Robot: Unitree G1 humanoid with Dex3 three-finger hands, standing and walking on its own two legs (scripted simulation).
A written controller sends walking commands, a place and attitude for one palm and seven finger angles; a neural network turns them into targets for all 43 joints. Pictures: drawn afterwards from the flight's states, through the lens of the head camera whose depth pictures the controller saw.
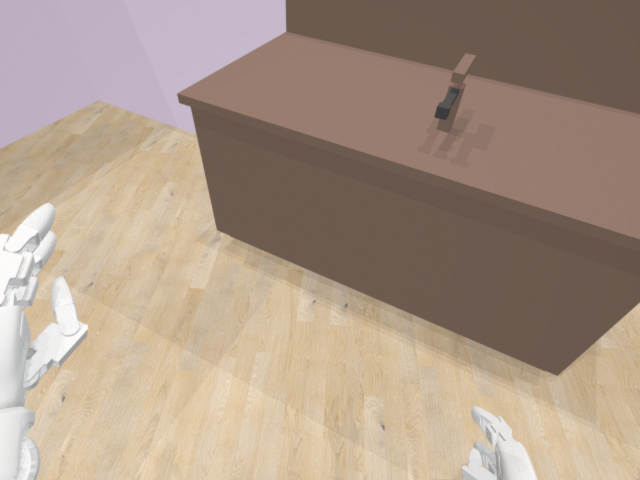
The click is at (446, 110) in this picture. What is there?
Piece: tap's lever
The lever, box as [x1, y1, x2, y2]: [434, 102, 450, 119]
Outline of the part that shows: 440,102 437,106 434,116 445,119 448,114 450,105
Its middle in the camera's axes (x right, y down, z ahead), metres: +0.29 -0.30 +0.91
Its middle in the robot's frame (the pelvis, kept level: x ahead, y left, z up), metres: +0.90 -0.23 +0.04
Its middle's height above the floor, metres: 0.82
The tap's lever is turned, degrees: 0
